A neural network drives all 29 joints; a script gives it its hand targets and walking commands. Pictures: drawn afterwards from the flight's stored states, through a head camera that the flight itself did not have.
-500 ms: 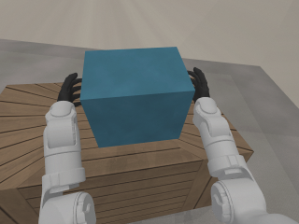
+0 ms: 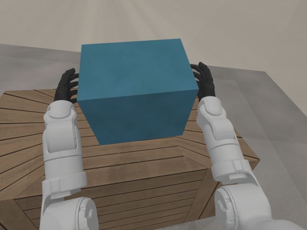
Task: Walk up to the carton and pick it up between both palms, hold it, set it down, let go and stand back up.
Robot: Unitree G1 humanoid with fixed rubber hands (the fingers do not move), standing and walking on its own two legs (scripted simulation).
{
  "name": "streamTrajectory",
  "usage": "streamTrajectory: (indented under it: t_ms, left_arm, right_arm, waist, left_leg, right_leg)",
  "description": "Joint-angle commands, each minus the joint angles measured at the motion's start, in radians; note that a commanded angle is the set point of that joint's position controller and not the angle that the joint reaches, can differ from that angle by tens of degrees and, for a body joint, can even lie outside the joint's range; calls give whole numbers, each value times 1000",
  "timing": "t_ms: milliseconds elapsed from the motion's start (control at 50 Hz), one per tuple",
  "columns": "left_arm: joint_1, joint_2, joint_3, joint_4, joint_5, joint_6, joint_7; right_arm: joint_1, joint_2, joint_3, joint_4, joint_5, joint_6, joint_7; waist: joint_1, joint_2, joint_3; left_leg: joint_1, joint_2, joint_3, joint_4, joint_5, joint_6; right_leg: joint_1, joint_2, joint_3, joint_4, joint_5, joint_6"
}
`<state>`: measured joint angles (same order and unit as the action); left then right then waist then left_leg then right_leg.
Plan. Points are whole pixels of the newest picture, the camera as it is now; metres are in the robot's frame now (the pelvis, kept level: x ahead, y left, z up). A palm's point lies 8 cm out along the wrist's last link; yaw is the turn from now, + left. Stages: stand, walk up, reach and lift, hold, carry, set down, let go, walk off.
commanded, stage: hold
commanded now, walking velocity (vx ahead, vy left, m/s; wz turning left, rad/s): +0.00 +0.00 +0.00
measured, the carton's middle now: (137, 95) +0.42 +0.02 +0.18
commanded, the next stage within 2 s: none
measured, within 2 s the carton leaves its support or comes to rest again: neither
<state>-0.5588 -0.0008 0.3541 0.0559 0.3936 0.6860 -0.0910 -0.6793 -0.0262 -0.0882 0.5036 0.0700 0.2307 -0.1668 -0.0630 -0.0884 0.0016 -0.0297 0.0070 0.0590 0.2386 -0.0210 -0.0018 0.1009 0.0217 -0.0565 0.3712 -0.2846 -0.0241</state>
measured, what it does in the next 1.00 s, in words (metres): stands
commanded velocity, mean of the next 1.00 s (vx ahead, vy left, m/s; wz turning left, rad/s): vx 0.00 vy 0.00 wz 0.00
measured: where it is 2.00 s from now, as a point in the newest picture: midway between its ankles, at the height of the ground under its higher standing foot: outside the picture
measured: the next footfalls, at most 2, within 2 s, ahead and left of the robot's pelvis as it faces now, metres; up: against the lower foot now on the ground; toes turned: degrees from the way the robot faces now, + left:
none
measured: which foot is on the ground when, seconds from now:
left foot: down 0.00-1.00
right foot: down 0.00-1.00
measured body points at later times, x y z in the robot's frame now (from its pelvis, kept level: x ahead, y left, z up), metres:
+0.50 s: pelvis -0.02 +0.01 +0.00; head -0.09 +0.04 +0.44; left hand +0.34 +0.20 +0.17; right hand +0.35 -0.15 +0.19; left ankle +0.09 +0.13 -0.74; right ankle -0.04 -0.07 -0.74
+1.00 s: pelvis +0.00 +0.00 +0.00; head -0.06 +0.03 +0.44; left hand +0.36 +0.20 +0.20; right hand +0.37 -0.15 +0.22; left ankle +0.09 +0.13 -0.74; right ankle -0.04 -0.07 -0.74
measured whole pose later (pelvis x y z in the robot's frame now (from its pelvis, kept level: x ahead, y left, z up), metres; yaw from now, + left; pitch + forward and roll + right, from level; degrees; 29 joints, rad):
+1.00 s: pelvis +0.00 +0.00 +0.00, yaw +0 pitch -11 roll +1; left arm -0.56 0.00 0.35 0.04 0.37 0.71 -0.11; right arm -0.66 -0.03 -0.09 0.50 0.09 0.22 -0.17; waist -0.06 -0.10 0.04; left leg -0.04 0.01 0.07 0.25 -0.03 0.00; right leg 0.10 0.02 -0.05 0.37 -0.28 -0.02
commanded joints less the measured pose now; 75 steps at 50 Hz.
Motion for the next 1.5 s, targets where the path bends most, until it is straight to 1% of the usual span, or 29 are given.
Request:
streamTrajectory:
  t_ms: [0,60,160,200,240,300,320,380,440,480,540,560,620,680,720,820,860,900,920,1000,1020,1100,1240,1300,1320,1340,1380,1400,1480]
  left_arm:
    - [-509,-313,-291,-47,-96,40,-270]
    - [-583,-340,-354,-105,-132,9,-241]
    - [-673,-427,-461,-188,-225,-79,-140]
    - [-646,-406,-452,-143,-215,-77,-121]
    - [-594,-345,-367,-23,-159,-59,-141]
    - [-597,-294,-261,78,-74,-24,-179]
    - [-615,-314,-276,100,-86,-14,-190]
    - [-632,-307,-252,100,-79,-18,-232]
    - [-748,-341,-303,11,-137,-79,-196]
    - [-786,-371,-343,-13,-170,-117,-165]
    - [-839,-456,-491,-119,-242,-155,-107]
    - [-737,-458,-483,-127,-223,-141,-99]
    - [-656,-392,-401,-29,-146,-97,-102]
    - [-546,-323,-333,8,-95,-40,-155]
    - [-554,-326,-343,-6,-105,-25,-177]
    - [-572,-386,-437,-226,-185,-51,-171]
    - [-572,-396,-458,-230,-188,-62,-153]
    - [-564,-398,-460,-210,-170,-50,-147]
    - [-551,-372,-417,-211,-160,-39,-147]
    - [-437,-328,-348,-132,-110,16,-186]
    - [-469,-333,-368,-117,-113,21,-194]
    - [-544,-322,-353,-54,-110,21,-215]
    - [-647,-397,-446,-83,-204,-59,-145]
    - [-649,-373,-401,37,-153,-45,-139]
    - [-642,-352,-364,71,-142,-44,-143]
    - [-642,-348,-351,56,-137,-46,-154]
    - [-622,-320,-295,96,-109,-36,-172]
    - [-630,-326,-280,88,-100,-41,-175]
    - [-710,-348,-341,50,-134,-62,-171]
  right_arm:
    - [-511,356,307,-95,96,100,134]
    - [-568,350,290,-145,92,55,150]
    - [-709,418,321,-306,69,-67,167]
    - [-667,380,291,-229,58,-57,171]
    - [-586,356,214,-105,7,-37,168]
    - [-541,331,168,31,-11,16,187]
    - [-546,323,150,50,-13,24,196]
    - [-583,342,180,-43,13,6,184]
    - [-662,394,191,-101,25,-52,191]
    - [-736,429,206,-140,12,-98,194]
    - [-780,461,232,-175,22,-141,198]
    - [-717,429,242,-174,38,-133,194]
    - [-606,351,174,-25,-8,-94,193]
    - [-492,331,203,24,13,-30,177]
    - [-515,320,210,-5,36,-11,169]
    - [-559,389,354,-255,99,-59,134]
    - [-602,399,385,-301,111,-72,123]
    - [-576,386,372,-257,114,-59,123]
    - [-562,372,373,-254,107,-49,125]
    - [-474,319,328,-160,102,15,123]
    - [-489,307,308,-114,96,30,131]
    - [-523,312,266,-62,67,41,166]
    - [-686,347,211,-188,28,-72,183]
    - [-656,323,162,-57,-2,-60,198]
    - [-655,313,152,-50,-14,-56,201]
    - [-622,311,148,-37,-21,-61,199]
    - [-600,322,151,-19,-11,-52,196]
    - [-596,322,147,-32,-18,-52,194]
    - [-647,362,148,-42,-14,-75,190]
  waist:
    - [-5,25,-101]
    - [-9,88,-184]
    - [2,90,-427]
    - [0,105,-352]
    - [-12,54,-247]
    - [17,39,-92]
    - [-7,35,-86]
    - [10,-45,-80]
    - [6,-9,-191]
    - [16,16,-258]
    - [-30,115,-415]
    - [-24,107,-406]
    - [-18,98,-269]
    - [-15,48,-157]
    - [-22,56,-156]
    - [-29,74,-352]
    - [-11,88,-396]
    - [-26,105,-383]
    - [-1,95,-378]
    - [11,89,-202]
    - [-15,83,-193]
    - [-5,62,-136]
    - [-31,111,-333]
    - [-37,86,-229]
    - [-12,67,-192]
    - [-32,36,-202]
    - [-6,-6,-133]
    - [13,-10,-135]
    - [-21,35,-183]
  left_leg:
    - [332,11,-16,-7,-19,52]
    - [330,26,-10,0,9,24]
    - [397,21,-19,49,149,-1]
    - [394,16,-29,47,96,1]
    - [363,7,-12,19,-5,22]
    - [284,8,3,-19,-129,60]
    - [285,12,3,-30,-167,61]
    - [375,-16,7,50,-92,68]
    - [417,-13,-6,93,-68,48]
    - [386,-13,1,88,-22,49]
    - [399,19,-17,55,24,21]
    - [420,21,-22,61,92,15]
    - [380,21,-17,37,21,22]
    - [347,8,-8,24,22,49]
    - [335,12,-2,20,25,43]
    - [408,-5,0,87,295,12]
    - [421,3,-23,90,282,3]
    - [454,6,-31,98,295,-1]
    - [437,-5,-19,93,301,3]
    - [379,0,-19,35,136,18]
    - [385,5,-28,21,84,21]
    - [334,27,-15,-18,-51,35]
    - [371,29,-27,9,-54,12]
    - [354,26,-23,-3,-141,31]
    - [315,16,-8,-5,-150,43]
    - [378,11,-8,30,-120,40]
    - [399,-7,-3,49,-115,59]
    - [380,-5,5,48,-98,62]
    - [354,-1,10,47,-107,50]
  right_leg:
    - [-251,-51,11,-203,225,93]
    - [-285,-44,-4,-196,176,79]
    - [-344,-19,-53,-163,240,78]
    - [-385,-22,-53,-173,193,84]
    - [-383,-32,-38,-205,109,87]
    - [-385,-52,-13,-229,-62,70]
    - [-392,-43,-20,-227,-100,57]
    - [-498,-90,16,-275,-171,16]
    - [-569,-105,7,-259,-196,1]
    - [-526,-92,-5,-233,-135,15]
    - [-437,-28,-60,-164,71,62]
    - [-411,-19,-56,-160,157,67]
    - [-397,-23,-53,-185,90,62]
    - [-317,-29,-22,-193,145,73]
    - [-302,-30,-13,-194,162,71]
    - [-193,-26,-34,-136,521,110]
    - [-220,-15,-38,-128,512,106]
    - [-253,-12,-39,-138,491,97]
    - [-240,-12,-44,-138,512,101]
    - [-257,-39,-20,-171,414,98]
    - [-263,-32,-19,-185,305,93]
    - [-323,-25,-26,-215,42,54]
    - [-389,-22,-57,-195,21,55]
    - [-444,-28,-50,-214,-100,48]
    - [-441,-31,-45,-217,-119,45]
    - [-482,-59,-28,-234,-141,38]
    - [-528,-82,-3,-263,-161,28]
    - [-524,-76,-11,-260,-170,23]
    - [-470,-69,-8,-232,-124,37]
